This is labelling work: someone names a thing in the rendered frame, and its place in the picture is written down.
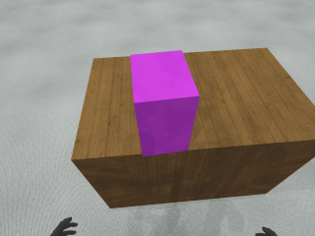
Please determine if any robot right hand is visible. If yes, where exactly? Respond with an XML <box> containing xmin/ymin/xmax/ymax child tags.
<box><xmin>255</xmin><ymin>226</ymin><xmax>278</xmax><ymax>236</ymax></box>

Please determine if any pedestal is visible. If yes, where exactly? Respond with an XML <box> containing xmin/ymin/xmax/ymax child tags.
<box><xmin>71</xmin><ymin>47</ymin><xmax>315</xmax><ymax>208</ymax></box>

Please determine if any robot left hand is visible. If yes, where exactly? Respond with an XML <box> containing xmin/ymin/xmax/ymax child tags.
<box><xmin>50</xmin><ymin>216</ymin><xmax>78</xmax><ymax>236</ymax></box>

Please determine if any carton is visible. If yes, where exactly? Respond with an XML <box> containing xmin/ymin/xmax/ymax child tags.
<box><xmin>130</xmin><ymin>50</ymin><xmax>200</xmax><ymax>156</ymax></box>

